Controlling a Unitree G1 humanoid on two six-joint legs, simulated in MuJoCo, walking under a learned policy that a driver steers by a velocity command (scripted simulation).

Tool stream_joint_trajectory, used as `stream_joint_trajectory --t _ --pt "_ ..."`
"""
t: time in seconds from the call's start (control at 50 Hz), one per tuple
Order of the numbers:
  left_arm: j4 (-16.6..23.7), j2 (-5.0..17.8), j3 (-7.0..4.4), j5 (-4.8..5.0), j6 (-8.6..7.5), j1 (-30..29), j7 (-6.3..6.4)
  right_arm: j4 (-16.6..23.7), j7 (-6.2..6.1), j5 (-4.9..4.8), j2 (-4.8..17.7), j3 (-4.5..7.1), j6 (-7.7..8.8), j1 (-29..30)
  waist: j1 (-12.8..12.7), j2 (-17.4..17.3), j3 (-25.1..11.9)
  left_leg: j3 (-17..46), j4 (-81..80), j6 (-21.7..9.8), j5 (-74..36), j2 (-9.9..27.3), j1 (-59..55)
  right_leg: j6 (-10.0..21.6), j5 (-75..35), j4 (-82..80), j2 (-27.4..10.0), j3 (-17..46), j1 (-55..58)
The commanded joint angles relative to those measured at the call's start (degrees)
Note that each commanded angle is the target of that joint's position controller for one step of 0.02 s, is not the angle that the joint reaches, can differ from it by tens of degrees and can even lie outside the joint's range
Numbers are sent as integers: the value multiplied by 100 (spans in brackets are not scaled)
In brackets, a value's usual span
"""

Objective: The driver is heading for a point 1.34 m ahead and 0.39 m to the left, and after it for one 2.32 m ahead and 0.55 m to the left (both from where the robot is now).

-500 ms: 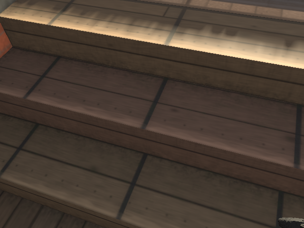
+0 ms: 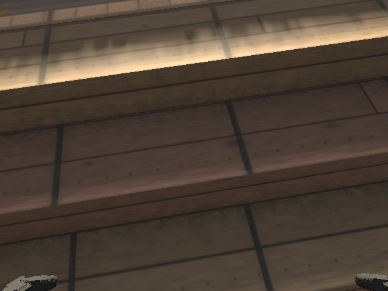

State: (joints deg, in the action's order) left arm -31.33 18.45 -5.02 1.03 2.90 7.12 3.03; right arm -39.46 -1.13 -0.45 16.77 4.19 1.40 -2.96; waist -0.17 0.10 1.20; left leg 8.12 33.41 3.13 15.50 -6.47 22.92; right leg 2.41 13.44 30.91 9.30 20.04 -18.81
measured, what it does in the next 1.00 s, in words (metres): climbs, turning left: left foot, then right foot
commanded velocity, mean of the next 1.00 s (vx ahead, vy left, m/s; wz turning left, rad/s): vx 0.82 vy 0.00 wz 0.40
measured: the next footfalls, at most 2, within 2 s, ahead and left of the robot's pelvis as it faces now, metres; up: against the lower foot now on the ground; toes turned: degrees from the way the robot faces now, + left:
left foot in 0.04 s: +0.08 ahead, +0.12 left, +0.00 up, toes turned -11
right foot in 0.38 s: +0.14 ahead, -0.16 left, +0.00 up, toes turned -1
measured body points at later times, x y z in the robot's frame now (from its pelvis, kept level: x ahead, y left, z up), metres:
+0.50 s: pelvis +0.12 -0.04 +0.00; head +0.15 -0.04 +0.45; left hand +0.28 +0.21 -0.09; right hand +0.24 -0.29 -0.11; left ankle +0.07 +0.10 -0.62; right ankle +0.10 -0.16 -0.74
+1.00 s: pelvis +0.42 +0.09 +0.12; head +0.41 +0.10 +0.57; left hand +0.55 +0.39 +0.10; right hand +0.56 -0.13 +0.00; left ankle +0.40 +0.13 -0.56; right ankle +0.44 -0.08 -0.29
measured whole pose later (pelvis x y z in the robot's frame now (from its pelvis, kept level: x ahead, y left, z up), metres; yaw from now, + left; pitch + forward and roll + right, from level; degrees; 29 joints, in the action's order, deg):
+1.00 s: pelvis +0.42 +0.09 +0.12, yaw +28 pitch +1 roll +1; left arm -30.7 12.5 1.2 -2.7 -7.8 1.6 -2.9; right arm -44.5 1.5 0.5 13.4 0.8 1.8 -27.6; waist 0.2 2.1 -2.8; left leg 1.2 52.8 -7.9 26.4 -11.1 25.8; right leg 7.5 12.6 122.6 1.1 9.6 -46.5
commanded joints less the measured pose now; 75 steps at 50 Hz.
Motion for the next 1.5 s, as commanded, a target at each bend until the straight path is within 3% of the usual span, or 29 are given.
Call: stream_joint_trajectory --t 0.02,0.06,0.08,0.18,0.36,0.38,0.4,0.42,0.52,0.6,0.72,0.76,0.8,0.82,0.84,0.86,0.88,0.92,0.96,1.02,1.12,1.18,1.22,1.24,1.26,1.3,1.34,1.4,1.5 --pt "480 730 -176 31 -54 -226 -42 320 20 -123 623 266 180 -226 231 708 -782 -88 -1288 -228 -476 400 -1731 439 1685 -470 -874 1296 -580" --pt "560 75 58 38 -175 176 -125 308 -5 187 1135 351 202 -1062 252 -938 -1152 2350 -1983 -1228 1982 2449 -3056 75 2373 2073 61 -396 -2419" --pt "780 505 -3 1 -315 -197 -163 306 33 281 1183 409 341 -887 178 -1338 -579 3287 -2354 -1649 2955 2939 -2386 -55 1601 2905 -680 -677 -3073" --pt "427 166 179 -191 -606 -75 -235 256 -38 68 593 99 385 -1198 248 -374 7 1473 -2457 -1318 1583 1862 -1298 -309 405 3388 -959 -1557 -2401" --pt "303 137 141 -22 -987 242 -228 484 50 -182 473 26 290 -1241 -340 -1003 -540 948 -1221 -1213 -1268 1229 -304 -256 -463 -994 -821 -2067 1623" --pt "112 333 51 -94 -976 1152 -189 635 72 -183 175 -57 355 -916 -832 -649 -994 643 34 -928 -1425 853 488 -188 -681 -1050 -1296 -1653 2991" --pt "-119 996 -95 -278 -921 1915 -175 932 83 -211 -342 -227 483 -894 -910 1169 -1507 3 2025 -514 616 338 2328 312 -1115 -1061 -2777 215 4542" --pt "-237 949 -133 -372 -889 1846 -225 905 37 -401 34 -172 500 -1222 -632 1584 -1560 -192 3566 -353 1513 817 3019 1025 551 -1252 -3557 1311 3864" --pt "-475 121 161 -348 -837 1102 -218 857 103 -121 -181 -243 107 -1074 -171 699 61 -330 6493 -127 276 1292 3848 734 648 -1672 -2730 -660 1632" --pt "-1214 -212 318 -259 -813 1462 -226 1378 34 -254 -688 -512 -128 -243 -54 527 746 -170 9880 -218 1216 1113 5965 591 -209 -1752 -3103 -1479 1871" --pt "-1607 114 419 -217 -566 1410 87 2405 246 -17 -628 -806 -176 1048 202 90 864 -1161 7397 -297 525 1261 5227 183 -521 -2542 -2420 -3091 702" --pt "-1545 622 361 -164 -655 1040 221 2499 385 -12 -551 -856 -121 1055 339 249 324 -2211 5217 -715 611 848 1743 368 -4817 -2986 -2216 -3686 -493" --pt "-1466 2143 19 -276 -650 1127 131 2034 343 -11 445 -233 25 -783 1567 1622 -1911 -2351 5152 -963 1442 -123 -696 799 -12924 -457 -2777 -3337 1174" --pt "-1217 2242 -88 -198 -538 1037 35 1708 375 -5 998 -18 -30 -1709 1815 1523 -2544 -1764 3782 -1248 1983 -399 -1260 793 -12936 1198 -2831 -3130 1800" --pt "-849 1606 -29 -46 -618 874 -19 1355 461 -71 1462 162 -68 -2280 1691 570 -2219 65 1865 -1658 1337 -194 -2392 452 -7705 3211 -2307 -2581 458" --pt "-210 640 193 -241 -933 398 -257 1000 188 24 2074 301 -177 -2249 962 -2896 -2484 4764 -1201 -2786 2999 1226 -3403 110 -673 6063 -303 -1712 -2405" --pt "-176 524 209 -357 -1241 202 -490 1033 77 136 1357 56 -61 -2347 995 -1853 -2945 6185 -2043 -2292 4608 1665 -3417 447 -597 7747 -437 -301 -2680" --pt "466 -427 499 -348 -1326 -863 -553 54 257 72 311 -186 207 -3103 584 -173 -140 4867 -1807 -1736 3010 1252 -1282 637 -167 8690 -559 -840 -3802" --pt "738 -1255 889 -431 -1220 -495 -695 -260 269 153 -590 -451 217 -2546 -267 -214 184 3267 -1099 -1701 1244 753 -377 672 192 10542 -657 -1092 -4551" --pt "571 -1110 1027 -351 -1080 8 -689 -221 287 90 -405 -469 152 -1681 -805 121 363 1815 -1299 -1715 -172 537 511 354 426 10158 -801 -1682 -4714" --pt "1809 -1442 1494 -533 -1121 -2327 -430 -719 75 -194 -66 -403 34 -2334 -283 101 530 1249 -3107 -1724 -275 428 2355 -15 420 6360 -1108 -3035 -2880" --pt "1530 -338 713 -397 -1135 -743 -71 -673 -55 -215 953 -48 239 -2108 -1289 -961 -1867 1359 -1603 -1483 -8449 933 638 -120 1131 4651 -561 -2940 1054" --pt "597 814 182 -39 -1002 1649 -95 -493 -125 138 1503 169 308 -1142 -2169 -1353 -2611 1262 1181 -1402 -10334 1165 -1317 95 2203 2494 -616 -1858 1670" --pt "-293 1097 170 -165 -967 2666 -216 -170 -29 403 453 -84 472 -702 -1840 885 -2317 1119 3218 -1602 -5997 588 -509 381 1911 1295 -970 -671 2247" --pt "-776 862 228 -370 -819 2358 -72 23 197 174 -739 -311 513 -1397 -807 3916 -1880 1198 5957 -1181 -889 -840 1647 1729 2192 -1669 -2545 4180 2189" --pt "-927 -987 601 -141 -749 1315 -116 528 644 111 -842 -507 649 -907 -192 978 196 798 8054 -1286 -265 -269 3203 1834 4018 -1619 -2611 4011 440" --pt "-1488 -1519 679 -244 -768 1311 -211 891 743 320 -1166 -776 541 -388 317 -191 578 368 8615 -1336 248 254 3787 1373 2746 -821 -2111 1920 -321" --pt "-1735 -1070 627 -83 -710 1380 -349 1016 735 135 -1278 -1015 498 -622 788 -348 563 43 8834 -1101 374 776 4332 1119 1624 -1184 -1783 553 -611" --pt "-1357 -70 429 21 -804 1252 -175 1762 444 438 -952 -1216 554 471 616 -518 -323 -1092 5048 -360 -1262 1394 1153 1185 477 -1947 -1441 -465 -2272"
Over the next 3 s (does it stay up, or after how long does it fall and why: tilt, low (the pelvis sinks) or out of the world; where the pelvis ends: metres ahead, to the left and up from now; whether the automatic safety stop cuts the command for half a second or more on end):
stays up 1.54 0.63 0.52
